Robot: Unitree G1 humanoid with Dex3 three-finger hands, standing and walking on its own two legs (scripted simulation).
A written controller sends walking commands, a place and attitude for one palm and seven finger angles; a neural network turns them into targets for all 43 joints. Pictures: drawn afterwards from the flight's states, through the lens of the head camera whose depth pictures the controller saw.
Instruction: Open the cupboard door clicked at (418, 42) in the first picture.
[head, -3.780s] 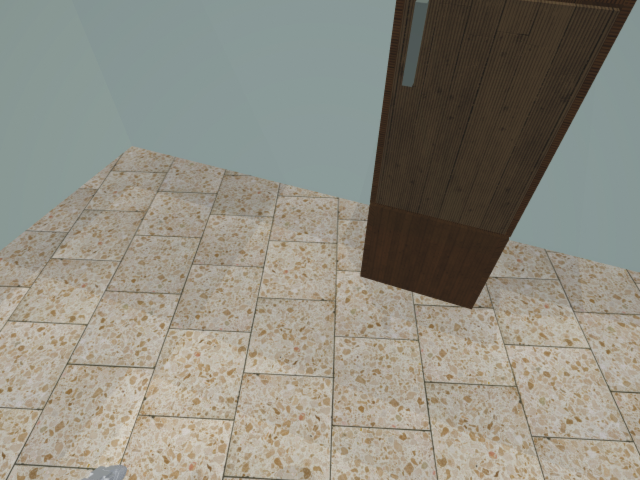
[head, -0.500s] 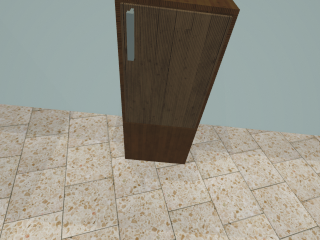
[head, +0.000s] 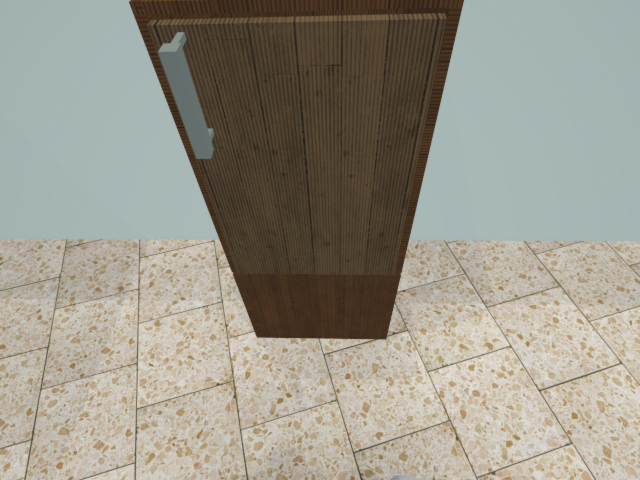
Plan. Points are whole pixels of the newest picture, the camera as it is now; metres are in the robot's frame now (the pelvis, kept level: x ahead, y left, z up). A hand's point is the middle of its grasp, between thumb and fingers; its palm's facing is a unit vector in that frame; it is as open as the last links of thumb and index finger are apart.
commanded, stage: come to a stop and stand still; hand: left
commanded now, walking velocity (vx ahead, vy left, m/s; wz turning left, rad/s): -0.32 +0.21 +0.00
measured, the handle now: (193, 99) +0.59 +0.19 +0.17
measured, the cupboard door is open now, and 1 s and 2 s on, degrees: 0 0 0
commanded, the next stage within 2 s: look again from close up in 1.08 s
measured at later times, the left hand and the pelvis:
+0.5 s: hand out of the picture +0.00 +0.27 -0.17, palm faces +0.09 -0.97 -0.20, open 7.4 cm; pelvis -0.03 +0.06 +0.02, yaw +1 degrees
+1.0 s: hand out of the picture -0.06 +0.22 -0.16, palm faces +0.01 -0.99 -0.16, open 7.3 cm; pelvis -0.05 +0.07 +0.02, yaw +0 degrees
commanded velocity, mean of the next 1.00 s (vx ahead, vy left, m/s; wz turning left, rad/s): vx -0.02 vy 0.01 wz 0.00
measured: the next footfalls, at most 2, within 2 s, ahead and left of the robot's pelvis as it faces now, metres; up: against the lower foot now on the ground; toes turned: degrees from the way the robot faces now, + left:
left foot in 0.34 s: +0.02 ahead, +0.16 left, +0.00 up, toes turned +5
right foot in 0.66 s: -0.03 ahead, -0.06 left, +0.00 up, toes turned -2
